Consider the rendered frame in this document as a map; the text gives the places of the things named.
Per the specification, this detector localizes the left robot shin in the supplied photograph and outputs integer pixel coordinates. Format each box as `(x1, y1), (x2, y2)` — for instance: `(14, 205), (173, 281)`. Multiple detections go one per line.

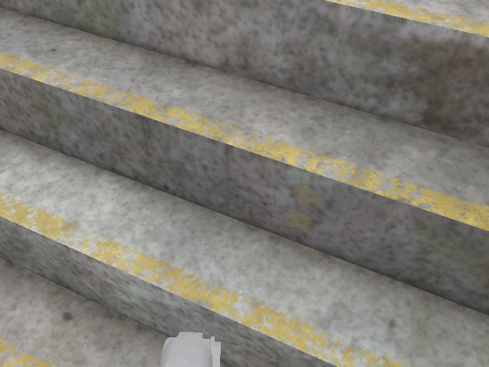
(160, 337), (174, 362)

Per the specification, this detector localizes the left robot thigh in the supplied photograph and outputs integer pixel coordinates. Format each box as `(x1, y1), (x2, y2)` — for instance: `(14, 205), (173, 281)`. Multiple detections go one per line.
(160, 332), (221, 367)

